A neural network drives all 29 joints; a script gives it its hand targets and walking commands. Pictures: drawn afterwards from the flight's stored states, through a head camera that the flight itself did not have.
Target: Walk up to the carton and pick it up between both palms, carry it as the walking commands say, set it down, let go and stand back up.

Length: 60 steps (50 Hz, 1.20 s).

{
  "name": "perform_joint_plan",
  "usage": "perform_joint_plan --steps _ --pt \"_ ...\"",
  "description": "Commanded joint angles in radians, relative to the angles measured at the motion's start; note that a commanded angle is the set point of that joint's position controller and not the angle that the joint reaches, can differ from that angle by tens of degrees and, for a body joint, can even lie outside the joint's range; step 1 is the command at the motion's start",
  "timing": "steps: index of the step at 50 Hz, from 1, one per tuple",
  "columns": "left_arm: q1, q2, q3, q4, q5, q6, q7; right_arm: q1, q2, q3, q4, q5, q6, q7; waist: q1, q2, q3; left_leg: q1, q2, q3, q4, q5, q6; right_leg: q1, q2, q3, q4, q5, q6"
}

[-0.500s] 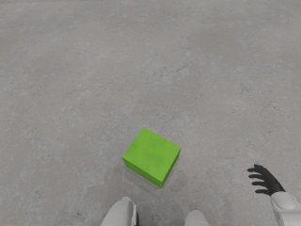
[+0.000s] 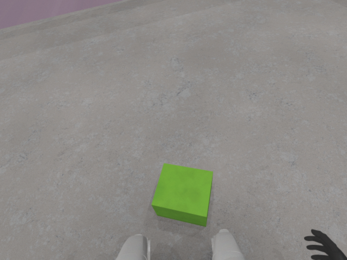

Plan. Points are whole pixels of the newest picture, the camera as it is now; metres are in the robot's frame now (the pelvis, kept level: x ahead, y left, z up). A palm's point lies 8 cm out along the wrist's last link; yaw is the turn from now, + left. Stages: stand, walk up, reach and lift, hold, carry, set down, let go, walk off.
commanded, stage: walk up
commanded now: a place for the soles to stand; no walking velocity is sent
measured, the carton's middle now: (184, 194) +0.49 +0.01 -0.62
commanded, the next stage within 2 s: none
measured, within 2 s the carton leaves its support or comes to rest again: neither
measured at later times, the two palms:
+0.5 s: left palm out of the picture +0.17 +0.45 -0.07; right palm out of the picture +0.00 -0.18 -0.07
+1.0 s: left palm (1, 241) +0.19 +0.44 -0.06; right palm out of the picture -0.02 -0.18 -0.07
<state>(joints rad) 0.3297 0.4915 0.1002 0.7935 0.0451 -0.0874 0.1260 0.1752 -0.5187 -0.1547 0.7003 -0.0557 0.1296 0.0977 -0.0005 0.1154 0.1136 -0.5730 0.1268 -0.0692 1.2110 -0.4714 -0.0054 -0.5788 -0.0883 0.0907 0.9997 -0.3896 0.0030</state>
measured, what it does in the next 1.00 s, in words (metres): steps to the left, turning right: left foot, then right foot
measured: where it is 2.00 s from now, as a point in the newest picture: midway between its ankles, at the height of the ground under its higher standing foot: outside the picture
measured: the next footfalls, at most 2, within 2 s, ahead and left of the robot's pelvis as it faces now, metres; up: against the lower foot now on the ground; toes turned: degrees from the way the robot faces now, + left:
left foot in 0.08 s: +0.07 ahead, +0.26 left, +0.00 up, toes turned -12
right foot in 0.30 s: +0.07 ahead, +0.03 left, +0.00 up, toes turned -8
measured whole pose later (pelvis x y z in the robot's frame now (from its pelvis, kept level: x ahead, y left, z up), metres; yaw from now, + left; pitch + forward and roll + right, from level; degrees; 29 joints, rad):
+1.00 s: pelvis +0.00 +0.15 +0.02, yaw -17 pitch -3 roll -1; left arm 0.17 0.43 0.04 0.93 0.02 -0.03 0.00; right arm 0.23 -0.43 -0.04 0.88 -0.01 -0.05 0.00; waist -0.01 0.03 0.07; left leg -0.33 0.10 0.09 0.88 -0.50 -0.02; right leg -0.40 -0.02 0.00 0.86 -0.41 0.01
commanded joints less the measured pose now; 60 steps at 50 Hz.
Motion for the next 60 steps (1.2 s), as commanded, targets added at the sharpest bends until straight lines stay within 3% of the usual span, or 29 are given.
perform_joint_plan --steps 1,3,4,5,6,8,12,14,15,17,18,22,23,24,25,27,34,37,39,40,41,43,45,47,49,51,53,55,60 --pt "0.038 0.379 0.121 -0.029 0.008 -0.003 0.013 -0.026 -0.143 -0.054 -0.088 -0.002 -0.029 -0.005 0.031 -0.34 -0.108 -0.001 -0.027 0.08 -0.114 -0.134 -0.001 0.062 -0.148 0.303 -0.429 -0.194 -0.21" --pt "-0.064 0.354 0.102 -0.047 0.005 0.005 0.004 0.095 -0.147 -0.066 -0.032 0.007 -0.041 -0.014 -0.045 -0.315 -0.16 0.165 -0.072 0.147 -0.303 -0.094 0.014 0.01 -0.104 0.228 -0.346 -0.179 -0.161" --pt "-0.087 0.296 0.083 -0.049 0.003 0.011 0.003 0.202 -0.153 -0.073 0.002 -0.003 -0.052 -0.02 -0.11 -0.203 -0.185 0.315 -0.099 0.14 -0.446 -0.106 0.03 -0.087 -0.033 0.106 -0.183 -0.186 -0.108" --pt "-0.099 0.175 0.05 -0.056 -0.014 0.015 0.004 0.247 -0.236 -0.086 0.009 -0.025 -0.063 -0.033 -0.145 0.164 -0.119 0.266 0.096 -0.241 -0.763 -0.297 0.1 -0.253 0.173 -0.098 0.201 -0.283 -0.042" --pt "-0.144 0.21 0.048 -0.053 -0.018 0.012 0.027 0.077 -0.32 -0.079 -0.036 -0.011 -0.071 -0.037 -0.11 0.229 -0.054 0.111 0.205 -0.517 -0.898 -0.358 0.211 -0.297 0.154 -0.022 0.293 -0.271 -0.044" --pt "-0.126 0.262 0.058 0.009 -0.037 0.004 0.011 -0.051 -0.274 -0.058 -0.053 -0.001 -0.081 -0.05 -0.055 0.031 -0.006 0.055 0.204 -0.468 -0.829 -0.302 0.23 -0.235 0.071 -0.01 0.324 -0.151 -0.039" --pt "-0.096 0.193 0.038 0.023 -0.031 -0.013 -0.052 -0.003 -0.222 -0.018 0.007 0.024 -0.116 -0.074 -0.029 0.052 -0.029 0.173 0.226 -0.31 -0.668 0.135 0.251 -0.086 0.077 -0.11 0.085 -0.174 -0.024" --pt "-0.078 0.14 0.023 0.025 -0.034 -0.01 -0.079 0.002 -0.207 0.003 0.023 0.04 -0.136 -0.084 0.007 0.025 -0.064 0.15 0.2 -0.183 -0.595 0.278 0.2 0.132 0.107 -0.115 -0.194 -0.083 -0.045" --pt "-0.055 0.148 0.028 0.031 -0.028 -0.012 -0.084 0.016 -0.17 0.022 0.029 0.042 -0.143 -0.086 0.027 -0.014 -0.076 0.108 0.166 -0.106 -0.516 0.33 0.152 0.255 0.121 -0.069 -0.302 -0.022 -0.063" --pt "-0.029 0.267 0.064 0.008 -0.007 -0.001 -0.086 0.077 -0.097 0.047 0.015 0.061 -0.164 -0.102 0.038 -0.333 -0.152 -0.086 0.008 0.074 -0.199 0.224 0.044 0.459 -0.095 0.422 -0.447 0.146 -0.193" --pt "-0.062 0.251 0.052 0.005 -0.022 0.01 -0.091 0.009 -0.126 0.038 0.019 0.06 -0.161 -0.114 0.052 -0.292 -0.189 -0.047 -0.047 0.076 -0.229 -0.14 0.056 0.391 -0.195 0.502 -0.444 0.225 -0.313" --pt "-0.204 0.175 0.003 -0.057 -0.03 0.037 -0.108 0.165 -0.134 0.023 0.106 0.048 -0.194 -0.119 -0.063 -0.143 -0.144 0.258 -0.02 -0.003 -0.577 0.025 0.093 0.097 -0.009 0.172 -0.254 0.186 -0.155" --pt "-0.218 0.121 -0.004 -0.066 -0.034 0.05 -0.112 0.197 -0.192 0.009 0.107 0.033 -0.206 -0.127 -0.087 0.026 -0.108 0.315 0.133 -0.264 -0.755 -0.094 0.122 -0.049 0.121 0.046 -0.036 0.133 -0.068" --pt "-0.193 0.148 0.005 -0.051 -0.033 0.055 -0.108 0.146 -0.244 0.003 0.088 0.031 -0.208 -0.13 -0.06 0.092 -0.066 0.317 0.294 -0.455 -0.832 -0.127 0.216 -0.126 0.134 0.012 0.034 -0.106 -0.04" --pt "-0.193 0.187 0.011 -0.04 -0.026 0.058 -0.108 0.12 -0.245 0.002 0.081 0.031 -0.214 -0.131 -0.049 0.018 -0.028 0.279 0.337 -0.464 -0.82 -0.024 0.258 -0.115 0.09 0.061 0.072 -0.166 -0.034" --pt "-0.196 0.154 0.013 -0.027 -0.036 0.057 -0.118 0.105 -0.213 0.012 0.092 0.032 -0.223 -0.136 -0.029 -0.011 -0.019 0.289 0.273 -0.32 -0.777 0.198 0.206 -0.073 0.084 0.048 0.049 -0.131 -0.037" --pt "-0.164 0.109 0.003 0.029 -0.043 0.052 -0.128 0.078 -0.185 0.027 0.089 0.03 -0.212 -0.124 -0.027 0.152 -0.08 0.32 0.16 -0.02 -0.684 0.577 0.124 0.127 0.1 -0.145 -0.183 -0.048 -0.038" --pt "-0.115 0.12 0.008 0.064 -0.037 0.039 -0.122 0.074 -0.153 0.039 0.089 0.043 -0.199 -0.117 0.012 0.058 -0.137 0.256 0.11 0.087 -0.532 0.636 0.075 0.35 0.112 -0.15 -0.376 0.206 -0.059" --pt "-0.08 0.214 0.029 0.061 -0.03 0.029 -0.109 0.067 -0.107 0.055 0.059 0.063 -0.199 -0.119 0.036 -0.135 -0.222 0.12 0.012 0.137 -0.355 0.549 0.017 0.476 -0.036 0.114 -0.33 0.413 -0.147" --pt "-0.087 0.217 0.021 0.064 -0.039 0.034 -0.11 0.047 -0.101 0.052 0.06 0.065 -0.192 -0.123 0.031 -0.136 -0.244 0.182 -0.037 0.112 -0.332 0.289 0.024 0.382 -0.119 0.216 -0.334 0.365 -0.243" --pt "-0.12 0.21 0.007 0.056 -0.04 0.038 -0.112 0.055 -0.109 0.05 0.074 0.058 -0.192 -0.124 0.011 -0.173 -0.221 0.206 -0.05 0.096 -0.384 0.103 0.047 0.31 -0.129 0.208 -0.347 0.285 -0.245" --pt "-0.185 0.194 -0.006 0.04 -0.038 0.044 -0.114 0.079 -0.136 0.046 0.104 0.05 -0.197 -0.118 -0.017 -0.121 -0.16 0.2 -0.028 0.035 -0.522 0.016 0.071 0.222 -0.058 0.146 -0.305 0.115 -0.179" --pt "-0.239 0.137 -0.024 0.025 -0.034 0.041 -0.115 0.124 -0.196 0.028 0.124 0.044 -0.205 -0.116 -0.06 -0.007 -0.096 0.326 0.121 -0.165 -0.71 -0.023 0.145 0.021 0.058 -0.054 -0.133 0.123 -0.071" --pt "-0.226 0.15 -0.013 0.048 -0.03 0.037 -0.11 0.061 -0.224 0.031 0.118 0.044 -0.208 -0.114 -0.022 0.001 -0.045 0.276 0.24 -0.252 -0.743 0.137 0.225 0.034 0.037 -0.097 -0.133 -0.017 -0.036" --pt "-0.172 0.154 -0.002 0.073 -0.029 0.024 -0.115 -0.001 -0.19 0.045 0.116 0.042 -0.202 -0.109 0.021 -0.06 -0.059 0.157 0.154 -0.099 -0.65 0.207 0.155 0.223 0.045 -0.079 -0.274 0.107 -0.052" --pt "-0.172 0.202 0.009 0.085 -0.027 0.019 -0.121 -0.013 -0.132 0.058 0.112 0.051 -0.194 -0.11 0.009 -0.207 -0.05 0.083 -0.022 0.083 -0.468 0.169 0.056 0.274 -0.021 0.132 -0.387 0.14 -0.113" --pt "-0.147 0.224 0.007 0.084 -0.033 0.018 -0.119 0.0 -0.122 0.06 0.131 0.052 -0.188 -0.114 0.007 -0.233 -0.098 0.105 -0.085 0.111 -0.362 0.043 0.051 0.269 -0.144 0.311 -0.46 0.1 -0.214" --pt "-0.169 0.226 -0.002 0.087 -0.027 0.02 -0.115 0.028 -0.107 0.058 0.152 0.058 -0.19 -0.108 -0.012 -0.234 -0.119 0.153 -0.095 0.099 -0.417 0.027 0.066 0.259 -0.145 0.282 -0.455 0.133 -0.224" --pt "-0.271 0.144 -0.025 0.057 -0.021 0.031 -0.12 0.03 -0.146 0.045 0.169 0.046 -0.197 -0.103 -0.036 -0.138 -0.1 0.278 0.014 -0.092 -0.621 0.086 0.122 0.095 0.012 0.016 -0.291 0.093 -0.071"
